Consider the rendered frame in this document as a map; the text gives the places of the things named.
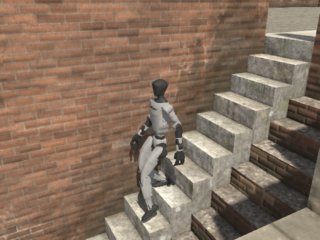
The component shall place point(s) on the robot right shin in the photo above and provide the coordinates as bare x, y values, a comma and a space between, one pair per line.
154, 175

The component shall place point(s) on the robot left hand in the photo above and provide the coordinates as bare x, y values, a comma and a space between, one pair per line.
179, 156

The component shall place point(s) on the humanoid robot head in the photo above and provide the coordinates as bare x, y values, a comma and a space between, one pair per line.
159, 87

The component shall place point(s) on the robot left forearm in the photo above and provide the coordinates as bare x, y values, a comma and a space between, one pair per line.
178, 137

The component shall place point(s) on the robot right hand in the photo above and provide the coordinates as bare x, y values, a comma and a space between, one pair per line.
137, 139

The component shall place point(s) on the left robot upper arm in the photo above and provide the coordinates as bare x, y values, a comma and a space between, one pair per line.
169, 111

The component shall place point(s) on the robot right forearm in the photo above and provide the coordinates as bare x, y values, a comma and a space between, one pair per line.
145, 127

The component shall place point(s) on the right robot upper arm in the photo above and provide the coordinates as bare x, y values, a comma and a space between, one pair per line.
150, 101

